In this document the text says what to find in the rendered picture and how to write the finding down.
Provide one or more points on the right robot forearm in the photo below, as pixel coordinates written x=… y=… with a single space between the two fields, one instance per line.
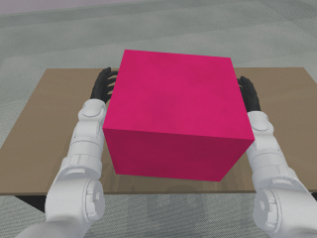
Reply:
x=266 y=159

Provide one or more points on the table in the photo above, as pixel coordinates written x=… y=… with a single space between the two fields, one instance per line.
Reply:
x=31 y=155

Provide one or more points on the carton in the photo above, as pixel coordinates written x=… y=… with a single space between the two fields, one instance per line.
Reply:
x=176 y=116

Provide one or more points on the robot left upper arm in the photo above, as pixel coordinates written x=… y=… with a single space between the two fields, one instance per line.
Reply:
x=72 y=206

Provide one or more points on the left robot hand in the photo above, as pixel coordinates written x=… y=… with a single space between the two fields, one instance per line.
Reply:
x=100 y=89

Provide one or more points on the left robot forearm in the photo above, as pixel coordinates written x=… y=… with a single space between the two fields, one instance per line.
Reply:
x=86 y=146

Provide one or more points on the robot right upper arm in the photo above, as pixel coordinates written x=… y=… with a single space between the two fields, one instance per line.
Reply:
x=285 y=213

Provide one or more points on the right robot hand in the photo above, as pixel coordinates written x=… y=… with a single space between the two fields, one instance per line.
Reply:
x=249 y=94

